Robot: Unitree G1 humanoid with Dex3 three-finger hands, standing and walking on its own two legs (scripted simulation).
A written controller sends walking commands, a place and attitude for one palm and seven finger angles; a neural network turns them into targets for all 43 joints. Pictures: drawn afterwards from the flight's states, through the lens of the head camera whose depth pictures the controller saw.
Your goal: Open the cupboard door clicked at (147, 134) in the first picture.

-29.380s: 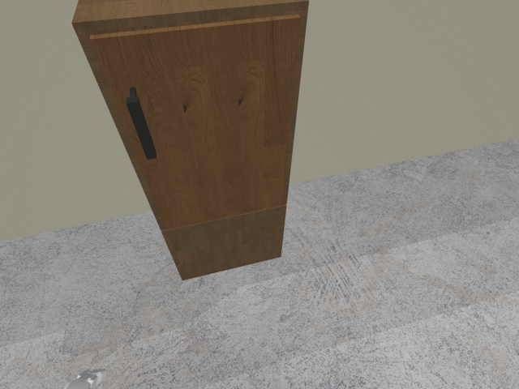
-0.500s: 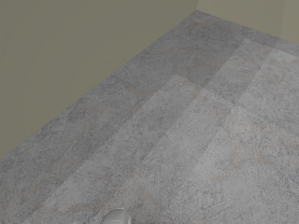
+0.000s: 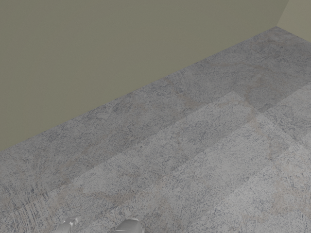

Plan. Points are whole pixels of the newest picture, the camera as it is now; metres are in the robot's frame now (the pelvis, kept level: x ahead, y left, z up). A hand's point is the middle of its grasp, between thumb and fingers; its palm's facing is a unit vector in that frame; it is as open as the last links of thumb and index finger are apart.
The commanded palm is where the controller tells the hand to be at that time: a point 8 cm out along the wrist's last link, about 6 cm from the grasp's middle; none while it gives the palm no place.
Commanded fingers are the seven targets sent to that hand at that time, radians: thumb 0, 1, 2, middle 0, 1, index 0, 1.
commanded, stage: turn to face it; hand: left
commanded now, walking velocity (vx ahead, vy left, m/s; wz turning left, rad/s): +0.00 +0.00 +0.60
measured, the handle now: out of the picture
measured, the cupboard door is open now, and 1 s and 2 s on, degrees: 45 45 45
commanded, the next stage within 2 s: none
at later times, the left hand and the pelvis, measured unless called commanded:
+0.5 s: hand out of the picture +0.04 +0.24 -0.15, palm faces +0.31 -0.92 -0.25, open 7.4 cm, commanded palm none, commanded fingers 0.00 0.90 0.90 -0.20 -0.30 -0.20 -0.30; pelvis +0.01 +0.00 +0.01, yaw +18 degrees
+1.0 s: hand out of the picture -0.06 +0.19 -0.18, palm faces +0.59 -0.78 -0.22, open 7.4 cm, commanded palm none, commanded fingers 0.00 0.90 0.90 -0.20 -0.30 -0.20 -0.30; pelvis +0.02 -0.01 -0.01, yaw +36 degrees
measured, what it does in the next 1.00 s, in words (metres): steps on the spot, turning left: left foot, then right foot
